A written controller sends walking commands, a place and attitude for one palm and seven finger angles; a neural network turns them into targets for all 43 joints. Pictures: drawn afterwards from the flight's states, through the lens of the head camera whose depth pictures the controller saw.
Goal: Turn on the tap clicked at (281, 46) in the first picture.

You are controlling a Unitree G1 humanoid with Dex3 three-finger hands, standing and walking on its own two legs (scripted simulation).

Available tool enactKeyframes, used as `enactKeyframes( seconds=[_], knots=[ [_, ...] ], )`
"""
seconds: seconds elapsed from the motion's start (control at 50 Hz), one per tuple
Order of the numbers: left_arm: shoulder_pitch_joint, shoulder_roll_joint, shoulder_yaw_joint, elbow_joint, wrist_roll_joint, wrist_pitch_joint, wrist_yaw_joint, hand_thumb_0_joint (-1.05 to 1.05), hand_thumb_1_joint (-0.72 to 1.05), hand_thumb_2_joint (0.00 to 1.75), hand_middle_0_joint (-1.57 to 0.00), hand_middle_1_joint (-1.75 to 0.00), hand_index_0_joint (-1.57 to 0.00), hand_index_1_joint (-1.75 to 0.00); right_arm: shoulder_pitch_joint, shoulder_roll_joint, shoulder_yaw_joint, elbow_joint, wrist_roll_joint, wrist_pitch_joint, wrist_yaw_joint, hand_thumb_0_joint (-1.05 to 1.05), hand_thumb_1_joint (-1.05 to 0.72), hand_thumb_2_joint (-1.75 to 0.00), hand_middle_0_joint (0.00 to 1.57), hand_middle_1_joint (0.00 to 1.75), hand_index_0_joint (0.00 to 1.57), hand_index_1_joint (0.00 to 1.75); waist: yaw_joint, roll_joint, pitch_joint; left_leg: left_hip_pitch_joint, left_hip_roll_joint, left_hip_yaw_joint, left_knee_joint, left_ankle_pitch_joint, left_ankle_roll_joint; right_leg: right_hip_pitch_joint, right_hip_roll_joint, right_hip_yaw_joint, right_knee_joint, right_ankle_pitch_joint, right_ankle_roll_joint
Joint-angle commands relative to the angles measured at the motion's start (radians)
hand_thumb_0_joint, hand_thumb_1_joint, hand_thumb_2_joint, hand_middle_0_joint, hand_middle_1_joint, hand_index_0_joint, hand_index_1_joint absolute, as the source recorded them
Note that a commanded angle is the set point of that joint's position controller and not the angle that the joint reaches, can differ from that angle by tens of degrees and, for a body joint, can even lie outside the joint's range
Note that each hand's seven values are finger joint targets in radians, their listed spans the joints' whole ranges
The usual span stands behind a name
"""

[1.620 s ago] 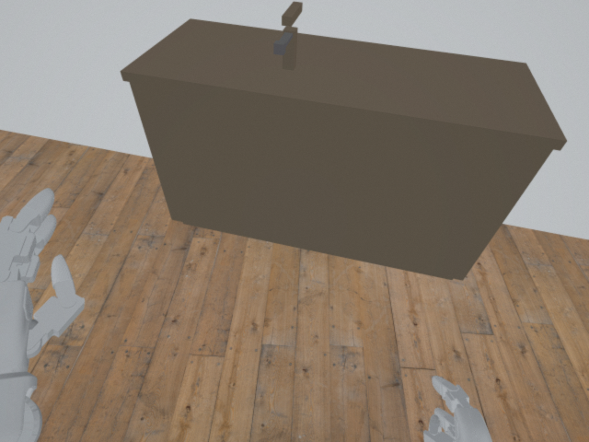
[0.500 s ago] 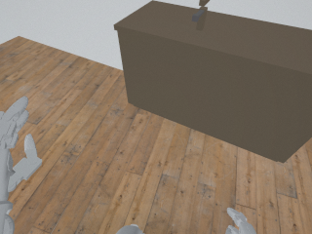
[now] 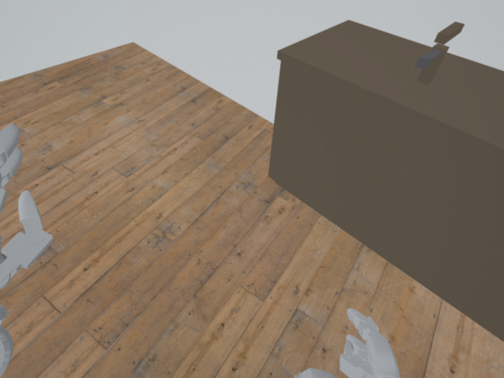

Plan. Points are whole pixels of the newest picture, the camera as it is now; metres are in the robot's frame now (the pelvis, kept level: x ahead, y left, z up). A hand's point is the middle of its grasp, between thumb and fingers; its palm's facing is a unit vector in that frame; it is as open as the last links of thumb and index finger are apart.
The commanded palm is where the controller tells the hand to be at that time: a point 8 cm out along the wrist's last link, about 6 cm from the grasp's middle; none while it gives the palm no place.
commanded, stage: walk to a spot facing it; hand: left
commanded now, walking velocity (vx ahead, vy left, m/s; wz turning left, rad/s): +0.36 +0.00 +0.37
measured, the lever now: (423, 62) +0.91 -0.43 +0.10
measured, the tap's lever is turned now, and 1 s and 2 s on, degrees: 0 0 0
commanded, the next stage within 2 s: none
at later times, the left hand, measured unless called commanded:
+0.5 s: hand (53, 200) +0.26 +0.25 +0.20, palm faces +0.60 -0.68 -0.43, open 7.4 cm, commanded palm +0.20 +0.29 +0.19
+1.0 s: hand (67, 188) +0.30 +0.27 +0.17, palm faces +0.79 -0.45 -0.42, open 7.4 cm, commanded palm +0.23 +0.27 +0.19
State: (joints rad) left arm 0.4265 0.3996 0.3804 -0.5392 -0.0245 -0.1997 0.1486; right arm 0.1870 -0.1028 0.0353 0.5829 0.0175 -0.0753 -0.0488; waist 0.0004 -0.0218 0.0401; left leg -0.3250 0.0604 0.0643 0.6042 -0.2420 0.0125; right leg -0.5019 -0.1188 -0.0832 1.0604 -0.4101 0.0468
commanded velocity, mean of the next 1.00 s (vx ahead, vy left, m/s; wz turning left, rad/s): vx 0.25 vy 0.00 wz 0.55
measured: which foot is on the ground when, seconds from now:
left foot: down 0.00-0.12, up 0.14-0.50, down 0.52-0.94, up 0.96-1.00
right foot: up 0.00-0.10, down 0.12-0.52, up 0.54-0.92, down 0.94-1.00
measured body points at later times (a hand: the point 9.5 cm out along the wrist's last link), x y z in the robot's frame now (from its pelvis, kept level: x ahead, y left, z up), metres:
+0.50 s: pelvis +0.11 -0.02 +0.01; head +0.14 -0.01 +0.45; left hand +0.22 +0.29 +0.22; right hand +0.33 -0.25 -0.07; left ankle +0.15 +0.11 -0.71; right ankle +0.06 -0.14 -0.73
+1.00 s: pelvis +0.23 -0.05 +0.00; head +0.25 -0.08 +0.45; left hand +0.26 +0.29 +0.20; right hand +0.47 -0.16 -0.12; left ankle +0.15 +0.08 -0.69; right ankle +0.32 -0.12 -0.73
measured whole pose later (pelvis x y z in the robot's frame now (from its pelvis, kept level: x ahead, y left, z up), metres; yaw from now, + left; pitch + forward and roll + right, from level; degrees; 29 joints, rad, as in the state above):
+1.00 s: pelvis +0.23 -0.05 +0.00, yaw +29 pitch -2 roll +0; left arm 0.37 0.31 0.33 -0.40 -0.01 -0.13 0.15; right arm 0.22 -0.19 0.02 0.66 0.01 -0.08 -0.07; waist 0.05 0.07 0.03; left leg -0.40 0.03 -0.05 0.95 -0.49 -0.01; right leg -0.32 -0.09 -0.19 0.64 -0.25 -0.01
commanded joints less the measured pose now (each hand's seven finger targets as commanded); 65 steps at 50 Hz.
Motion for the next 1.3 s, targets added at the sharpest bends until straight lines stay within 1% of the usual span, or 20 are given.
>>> enactKeyframes(
  seconds=[0.0, 0.06, 0.08, 0.12, 0.16, 0.26, 0.4, 0.46, 0.48, 0.5, 0.52, 0.56, 0.68, 0.88, 0.9, 0.92, 0.94, 0.98, 1.08, 1.28],
  knots=[
    [-0.024, 0.083, 0.064, -0.162, -0.006, -0.073, 0.011, 0.00, 0.90, 0.90, -0.20, -0.30, -0.20, -0.30, -0.052, -0.200, -0.069, -0.111, -0.009, -0.068, -0.018, 0.00, -0.90, -0.90, 0.20, 0.30, 0.20, 0.30, 0.013, 0.282, -0.062, -0.190, 0.176, -0.175, -0.375, -0.445, 0.144, 0.255, 0.056, -0.085, -0.250, 0.024, 0.014],
    [-0.082, 0.056, 0.020, -0.087, 0.006, -0.040, 0.010, 0.00, 0.90, 0.90, -0.20, -0.30, -0.20, -0.30, -0.059, -0.196, -0.065, -0.106, -0.008, -0.063, -0.031, 0.00, -0.90, -0.90, 0.20, 0.30, 0.20, 0.30, 0.028, 0.206, -0.082, -0.191, 0.121, -0.103, -0.184, -0.488, 0.096, 0.380, 0.108, -0.136, -0.456, 0.001, 0.013],
    [-0.117, 0.062, 0.010, -0.080, 0.013, -0.031, 0.011, 0.00, 0.90, 0.90, -0.20, -0.30, -0.20, -0.30, -0.053, -0.183, -0.063, -0.101, -0.008, -0.059, -0.032, 0.00, -0.90, -0.90, 0.20, 0.30, 0.20, 0.30, 0.027, 0.095, -0.082, -0.234, 0.077, -0.079, 0.004, -0.470, 0.071, 0.403, 0.046, -0.038, -0.576, -0.089, -0.018],
    [-0.147, 0.159, 0.054, -0.068, 0.015, -0.010, 0.024, 0.00, 0.90, 0.90, -0.20, -0.30, -0.20, -0.30, -0.109, -0.179, -0.062, -0.115, -0.013, -0.067, -0.037, 0.00, -0.90, -0.90, 0.20, 0.30, 0.20, 0.30, 0.060, -0.351, -0.017, -0.506, -0.066, -0.026, 0.599, -0.354, -0.004, 0.431, -0.367, 0.680, -0.888, -0.200, -0.218],
    [-0.227, 0.157, 0.048, -0.118, 0.021, -0.030, 0.023, 0.00, 0.90, 0.90, -0.20, -0.30, -0.20, -0.30, -0.088, -0.189, -0.063, -0.079, -0.035, -0.067, -0.034, 0.00, -0.90, -0.90, 0.20, 0.30, 0.20, 0.30, 0.014, -0.133, -0.047, -0.504, -0.002, -0.124, 0.736, -0.224, -0.022, 0.426, -0.375, 0.622, -0.859, -0.047, -0.248],
    [-0.196, 0.148, 0.042, -0.151, 0.022, -0.063, 0.019, 0.00, 0.90, 0.90, -0.20, -0.30, -0.20, -0.30, -0.111, -0.190, -0.059, -0.077, -0.027, -0.032, -0.031, 0.00, -0.90, -0.90, 0.20, 0.30, 0.20, 0.30, 0.005, -0.142, -0.037, -0.383, 0.025, -0.014, 0.557, -0.090, -0.049, 0.445, -0.236, 0.064, -0.769, 0.337, -0.144],
    [0.028, 0.149, 0.134, -0.203, -0.006, -0.055, 0.057, 0.00, 0.90, 0.90, -0.20, -0.30, -0.20, -0.30, -0.067, -0.173, -0.090, -0.178, -0.020, -0.020, -0.013, 0.00, -0.90, -0.90, 0.20, 0.30, 0.20, 0.30, 0.059, -0.186, -0.117, -0.197, -0.016, 0.166, 0.086, -0.111, -0.022, 0.524, -0.239, -0.027, -0.651, 0.631, -0.165],
    [0.050, 0.117, 0.109, -0.228, -0.018, -0.048, 0.066, 0.00, 0.90, 0.90, -0.20, -0.30, -0.20, -0.30, -0.001, -0.185, -0.108, -0.184, -0.013, -0.012, -0.018, 0.00, -0.90, -0.90, 0.20, 0.30, 0.20, 0.30, -0.016, -0.099, -0.245, 0.098, -0.100, 0.224, -0.120, 0.012, -0.008, 0.463, -0.196, -0.145, -0.299, 0.737, -0.098],
    [0.022, 0.130, 0.112, -0.268, -0.017, -0.062, 0.066, 0.00, 0.90, 0.90, -0.20, -0.30, -0.20, -0.30, -0.003, -0.196, -0.111, -0.197, -0.009, -0.010, -0.023, 0.00, -0.90, -0.90, 0.20, 0.30, 0.20, 0.30, -0.043, 0.047, -0.293, 0.335, -0.054, 0.129, -0.141, 0.088, 0.033, 0.269, -0.146, -0.157, -0.065, 0.637, -0.046],
    [0.020, 0.117, 0.109, -0.300, -0.018, -0.079, 0.063, 0.00, 0.90, 0.90, -0.20, -0.30, -0.20, -0.30, -0.027, -0.225, -0.117, -0.197, -0.014, -0.008, -0.020, 0.00, -0.90, -0.90, 0.20, 0.30, 0.20, 0.30, -0.036, 0.353, -0.299, 0.485, 0.194, -0.264, -0.171, 0.353, 0.161, -0.010, 0.001, -0.139, 0.209, 0.017, 0.011],
    [0.009, 0.153, 0.123, -0.304, -0.007, -0.093, 0.067, 0.00, 0.90, 0.90, -0.20, -0.30, -0.20, -0.30, -0.021, -0.209, -0.095, -0.196, -0.012, -0.025, -0.006, 0.00, -0.90, -0.90, 0.20, 0.30, 0.20, 0.30, -0.018, 0.393, -0.287, 0.541, 0.384, -0.614, -0.207, 0.610, 0.290, -0.194, 0.069, -0.023, 0.362, -0.263, 0.003],
    [-0.034, 0.221, 0.164, -0.222, 0.010, -0.073, 0.031, 0.00, 0.90, 0.90, -0.20, -0.30, -0.20, -0.30, -0.060, -0.233, -0.106, -0.166, -0.001, -0.031, 0.009, 0.00, -0.90, -0.90, 0.20, 0.30, 0.20, 0.30, -0.011, 0.185, -0.176, 0.359, 0.348, -0.525, -0.232, 0.377, 0.265, -0.243, -0.008, 0.081, 0.351, -0.146, -0.002],
    [0.022, 0.154, 0.135, -0.356, -0.015, -0.076, 0.015, 0.00, 0.90, 0.90, -0.20, -0.30, -0.20, -0.30, -0.055, -0.197, -0.090, -0.133, 0.003, -0.054, 0.008, 0.00, -0.90, -0.90, 0.20, 0.30, 0.20, 0.30, 0.006, 0.292, -0.119, 0.039, 0.190, -0.225, -0.338, -0.010, 0.167, -0.049, -0.011, 0.007, 0.054, 0.070, 0.024],
    [-0.097, 0.047, 0.023, -0.054, 0.005, -0.011, 0.004, 0.00, 0.90, 0.90, -0.20, -0.30, -0.20, -0.30, -0.051, -0.189, -0.061, -0.095, -0.004, -0.067, -0.032, 0.00, -0.90, -0.90, 0.20, 0.30, 0.20, 0.30, 0.026, 0.165, -0.069, -0.046, 0.138, -0.185, -0.148, -0.151, 0.111, 0.304, 0.094, -0.105, -0.571, 0.062, 0.044],
    [-0.117, 0.061, 0.019, -0.033, 0.016, 0.000, 0.004, 0.00, 0.90, 0.90, -0.20, -0.30, -0.20, -0.30, -0.042, -0.175, -0.052, -0.088, -0.004, -0.064, -0.032, 0.00, -0.90, -0.90, 0.20, 0.30, 0.20, 0.30, 0.027, 0.018, -0.082, -0.121, 0.072, -0.139, 0.032, -0.186, 0.074, 0.400, 0.003, -0.002, -0.706, 0.091, 0.010],
    [-0.148, 0.121, 0.036, -0.041, 0.025, 0.013, 0.012, 0.00, 0.90, 0.90, -0.20, -0.30, -0.20, -0.30, -0.049, -0.144, -0.050, -0.098, -0.001, -0.059, -0.032, 0.00, -0.90, -0.90, 0.20, 0.30, 0.20, 0.30, 0.028, -0.317, -0.111, -0.329, -0.061, -0.002, 0.385, -0.352, 0.006, 0.540, -0.273, 0.342, -0.799, 0.129, -0.088],
    [-0.188, 0.183, 0.072, -0.063, 0.012, 0.016, 0.024, 0.00, 0.90, 0.90, -0.20, -0.30, -0.20, -0.30, -0.099, -0.193, -0.063, -0.100, -0.016, -0.071, -0.036, 0.00, -0.90, -0.90, 0.20, 0.30, 0.20, 0.30, 0.045, -0.336, -0.110, -0.404, -0.078, -0.068, 0.653, -0.388, -0.027, 0.493, -0.430, 0.511, -0.809, 0.268, -0.163],
    [-0.196, 0.153, 0.043, -0.140, 0.024, -0.004, 0.029, 0.00, 0.90, 0.90, -0.20, -0.30, -0.20, -0.30, -0.085, -0.194, -0.069, -0.087, -0.034, -0.062, -0.025, 0.00, -0.90, -0.90, 0.20, 0.30, 0.20, 0.30, 0.011, -0.126, -0.104, -0.356, -0.009, -0.114, 0.740, -0.248, -0.046, 0.416, -0.382, 0.372, -0.766, 0.333, -0.185],
    [-0.040, 0.222, 0.153, -0.297, -0.001, -0.045, 0.037, 0.00, 0.90, 0.90, -0.20, -0.30, -0.20, -0.30, -0.146, -0.179, -0.072, -0.132, -0.022, -0.015, -0.037, 0.00, -0.90, -0.90, 0.20, 0.30, 0.20, 0.30, 0.008, -0.109, -0.126, -0.240, 0.031, -0.032, 0.572, -0.154, -0.082, 0.386, -0.267, -0.013, -0.688, 0.617, -0.140],
    [0.103, 0.122, 0.137, -0.178, -0.036, -0.015, 0.060, 0.00, 0.90, 0.90, -0.20, -0.30, -0.20, -0.30, -0.029, -0.182, -0.097, -0.195, -0.016, 0.018, -0.035, 0.00, -0.90, -0.90, 0.20, 0.30, 0.20, 0.30, 0.003, -0.168, -0.220, -0.042, -0.040, 0.133, -0.048, -0.075, -0.064, 0.481, -0.263, -0.086, -0.458, 0.830, -0.104]
  ],
)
